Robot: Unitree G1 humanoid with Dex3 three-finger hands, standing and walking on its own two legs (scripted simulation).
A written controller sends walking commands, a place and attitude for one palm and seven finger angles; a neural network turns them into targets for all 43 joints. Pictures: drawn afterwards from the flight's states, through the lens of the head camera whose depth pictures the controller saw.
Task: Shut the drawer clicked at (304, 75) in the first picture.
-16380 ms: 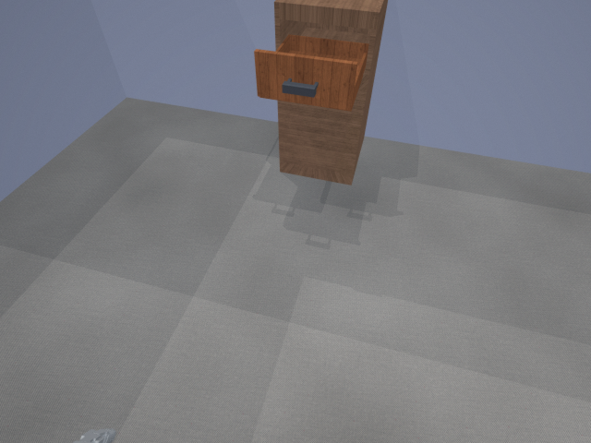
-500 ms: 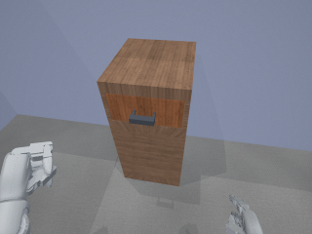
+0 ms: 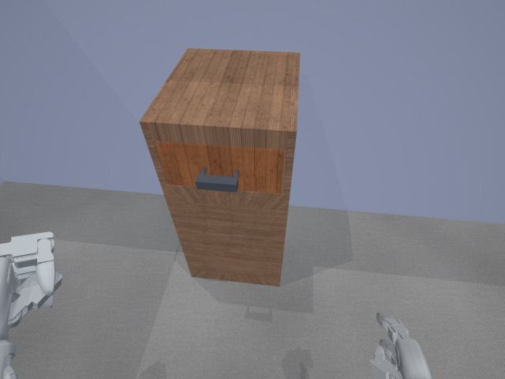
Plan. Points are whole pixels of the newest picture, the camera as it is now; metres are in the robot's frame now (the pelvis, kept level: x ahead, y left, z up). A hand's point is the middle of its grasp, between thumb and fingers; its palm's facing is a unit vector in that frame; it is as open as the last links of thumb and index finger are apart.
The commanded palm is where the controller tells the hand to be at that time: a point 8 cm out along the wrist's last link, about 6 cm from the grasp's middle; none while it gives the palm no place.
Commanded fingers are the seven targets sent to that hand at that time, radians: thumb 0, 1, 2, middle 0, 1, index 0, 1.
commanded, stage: step back with the hand held close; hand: left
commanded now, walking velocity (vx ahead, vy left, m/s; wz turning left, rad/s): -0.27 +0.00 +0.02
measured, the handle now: (219, 177) +0.62 +0.15 -0.10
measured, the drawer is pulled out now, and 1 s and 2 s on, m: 0.00 0.00 0.00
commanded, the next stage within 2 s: stop stepping back and stand still in 1.24 s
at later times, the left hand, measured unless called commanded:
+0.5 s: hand (21, 335) +0.13 +0.25 +0.15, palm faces +0.38 -0.79 -0.49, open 3.3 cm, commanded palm +0.07 +0.29 +0.17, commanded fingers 0.00 0.90 0.90 -1.40 -1.60 -1.40 -1.60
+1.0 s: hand out of the picture +0.07 +0.24 +0.16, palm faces +0.34 -0.81 -0.48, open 3.3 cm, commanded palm +0.00 +0.30 +0.17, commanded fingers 0.00 0.90 0.90 -1.40 -1.60 -1.40 -1.60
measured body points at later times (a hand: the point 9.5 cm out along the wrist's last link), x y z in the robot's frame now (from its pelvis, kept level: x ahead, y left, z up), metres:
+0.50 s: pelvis -0.06 +0.01 -0.01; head -0.04 +0.01 +0.44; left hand +0.10 +0.29 +0.18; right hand +0.13 -0.22 -0.09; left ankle -0.01 +0.11 -0.74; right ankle +0.01 -0.12 -0.74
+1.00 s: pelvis -0.12 +0.01 -0.02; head -0.09 +0.03 +0.43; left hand +0.04 +0.29 +0.18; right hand +0.07 -0.23 -0.09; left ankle -0.02 +0.11 -0.74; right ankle -0.04 -0.12 -0.74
